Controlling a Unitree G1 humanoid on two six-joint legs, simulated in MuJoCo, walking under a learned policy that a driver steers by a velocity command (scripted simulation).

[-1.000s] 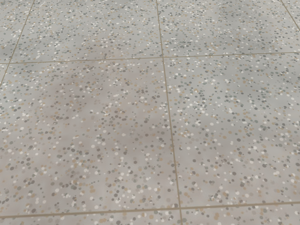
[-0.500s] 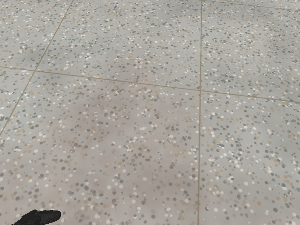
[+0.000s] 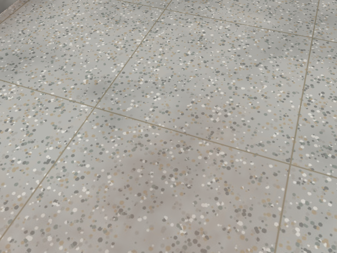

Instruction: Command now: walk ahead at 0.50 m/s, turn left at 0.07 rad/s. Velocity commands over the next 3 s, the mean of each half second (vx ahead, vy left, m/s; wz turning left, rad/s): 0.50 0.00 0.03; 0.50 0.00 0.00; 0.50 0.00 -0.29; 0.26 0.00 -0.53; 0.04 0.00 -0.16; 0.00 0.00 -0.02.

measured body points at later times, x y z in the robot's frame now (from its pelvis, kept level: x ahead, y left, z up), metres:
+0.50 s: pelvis +0.28 +0.06 +0.00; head +0.30 +0.07 +0.45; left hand +0.46 +0.32 -0.10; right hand +0.30 -0.22 -0.12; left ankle +0.24 +0.15 -0.75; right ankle +0.44 -0.12 -0.69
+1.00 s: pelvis +0.56 +0.00 +0.00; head +0.58 -0.01 +0.45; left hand +0.59 +0.28 -0.12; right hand +0.71 -0.27 -0.11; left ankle +0.69 +0.18 -0.68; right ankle +0.53 -0.09 -0.75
